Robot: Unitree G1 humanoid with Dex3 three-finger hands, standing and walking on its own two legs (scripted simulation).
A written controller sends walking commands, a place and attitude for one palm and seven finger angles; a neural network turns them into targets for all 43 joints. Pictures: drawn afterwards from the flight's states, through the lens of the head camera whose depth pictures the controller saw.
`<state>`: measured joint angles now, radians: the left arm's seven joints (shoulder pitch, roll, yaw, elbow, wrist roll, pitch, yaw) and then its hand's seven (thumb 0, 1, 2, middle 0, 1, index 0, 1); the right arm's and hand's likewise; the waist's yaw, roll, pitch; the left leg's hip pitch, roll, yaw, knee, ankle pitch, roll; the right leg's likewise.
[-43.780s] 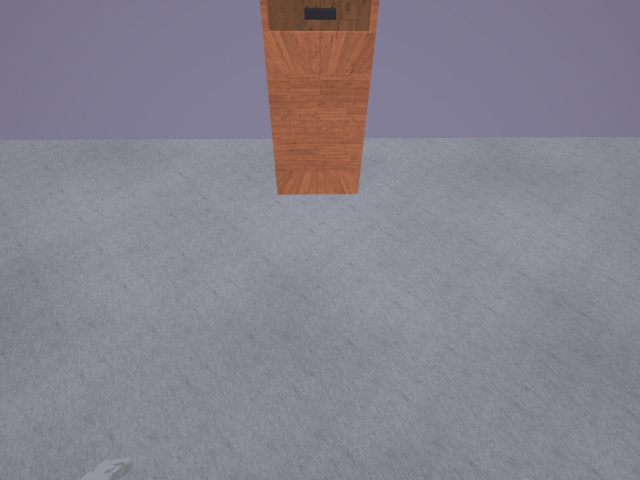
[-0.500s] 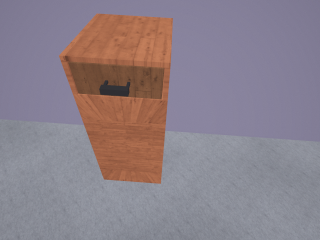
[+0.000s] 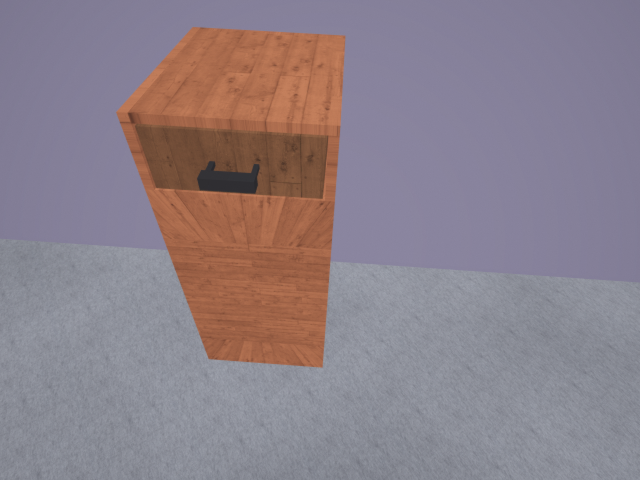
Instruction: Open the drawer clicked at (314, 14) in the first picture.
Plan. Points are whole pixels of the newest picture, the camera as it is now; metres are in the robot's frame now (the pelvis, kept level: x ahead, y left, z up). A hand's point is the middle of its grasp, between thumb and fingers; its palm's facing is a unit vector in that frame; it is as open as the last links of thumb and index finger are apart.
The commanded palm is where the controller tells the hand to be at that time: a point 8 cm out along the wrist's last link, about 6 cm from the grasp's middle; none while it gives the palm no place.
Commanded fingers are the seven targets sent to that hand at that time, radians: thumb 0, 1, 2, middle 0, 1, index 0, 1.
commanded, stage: look again from close up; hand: left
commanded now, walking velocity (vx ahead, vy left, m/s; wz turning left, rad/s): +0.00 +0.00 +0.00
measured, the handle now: (230, 174) +0.61 +0.21 +0.04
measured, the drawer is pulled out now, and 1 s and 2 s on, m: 0.00 0.00 0.00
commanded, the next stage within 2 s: shuffle to correct the standing spot in 0.26 s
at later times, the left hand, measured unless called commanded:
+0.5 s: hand out of the picture +0.03 +0.17 -0.17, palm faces +0.01 -0.98 -0.19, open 7.4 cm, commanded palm none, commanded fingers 0.00 0.90 0.90 -0.20 -0.30 -0.20 -0.30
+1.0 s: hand out of the picture +0.12 +0.18 -0.17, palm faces -0.04 -0.96 -0.26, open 7.4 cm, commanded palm none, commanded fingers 0.00 0.90 0.90 -0.20 -0.30 -0.20 -0.30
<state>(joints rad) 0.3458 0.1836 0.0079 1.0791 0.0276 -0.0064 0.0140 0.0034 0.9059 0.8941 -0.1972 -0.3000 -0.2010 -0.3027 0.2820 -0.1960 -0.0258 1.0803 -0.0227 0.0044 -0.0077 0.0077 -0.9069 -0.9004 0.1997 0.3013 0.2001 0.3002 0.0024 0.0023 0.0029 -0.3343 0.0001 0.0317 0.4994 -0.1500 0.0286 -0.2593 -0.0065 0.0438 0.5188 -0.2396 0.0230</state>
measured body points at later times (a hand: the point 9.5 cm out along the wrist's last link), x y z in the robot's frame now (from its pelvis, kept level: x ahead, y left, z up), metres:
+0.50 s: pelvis +0.04 -0.01 +0.00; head +0.04 -0.01 +0.45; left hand +0.03 +0.22 -0.15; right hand +0.05 -0.24 -0.15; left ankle +0.09 +0.10 -0.73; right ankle +0.04 -0.14 -0.73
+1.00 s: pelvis +0.07 -0.01 +0.00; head +0.10 -0.03 +0.45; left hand +0.12 +0.23 -0.15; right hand +0.10 -0.24 -0.16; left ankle +0.09 +0.10 -0.73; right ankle +0.04 -0.13 -0.73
